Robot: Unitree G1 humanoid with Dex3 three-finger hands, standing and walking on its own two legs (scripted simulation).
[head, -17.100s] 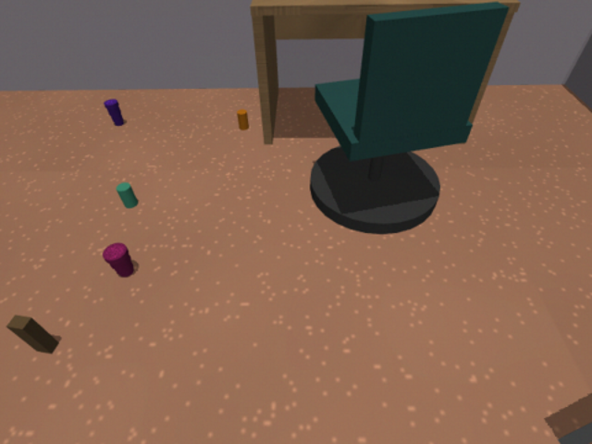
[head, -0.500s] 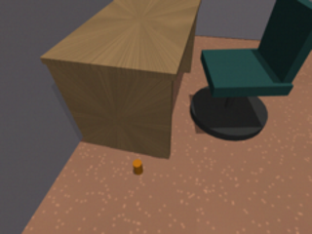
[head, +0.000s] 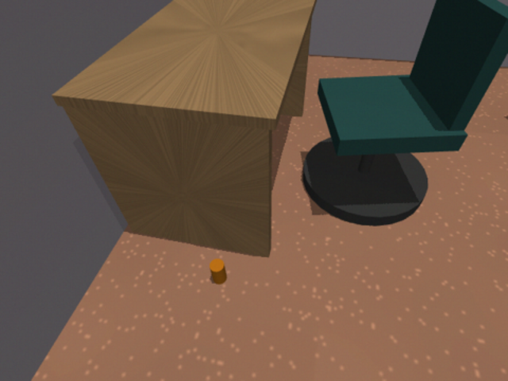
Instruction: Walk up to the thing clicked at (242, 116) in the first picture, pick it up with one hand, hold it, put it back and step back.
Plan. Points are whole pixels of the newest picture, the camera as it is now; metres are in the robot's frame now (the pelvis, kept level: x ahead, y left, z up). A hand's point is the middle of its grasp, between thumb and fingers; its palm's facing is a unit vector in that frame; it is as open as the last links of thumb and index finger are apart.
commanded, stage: stand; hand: left
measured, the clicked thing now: (218, 271) +0.71 +0.22 -0.73
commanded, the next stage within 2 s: walk up in 0.16 s
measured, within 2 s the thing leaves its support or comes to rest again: neither
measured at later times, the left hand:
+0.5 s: hand out of the picture +0.09 +0.33 -0.18, palm faces -0.01 -0.94 -0.34, open 7.4 cm
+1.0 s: hand (161, 286) +0.36 +0.24 -0.14, palm faces -0.07 -0.93 -0.36, open 7.4 cm
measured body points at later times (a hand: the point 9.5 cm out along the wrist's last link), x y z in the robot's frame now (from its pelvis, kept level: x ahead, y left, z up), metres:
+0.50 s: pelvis +0.07 +0.05 -0.01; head +0.07 +0.07 +0.43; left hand +0.09 +0.38 -0.15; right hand +0.12 -0.29 -0.11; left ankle +0.10 +0.16 -0.75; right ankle +0.03 -0.09 -0.71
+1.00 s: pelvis +0.23 -0.01 -0.02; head +0.27 -0.03 +0.43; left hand +0.36 +0.29 -0.12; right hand +0.26 -0.32 -0.15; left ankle +0.15 +0.15 -0.67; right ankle +0.30 -0.11 -0.75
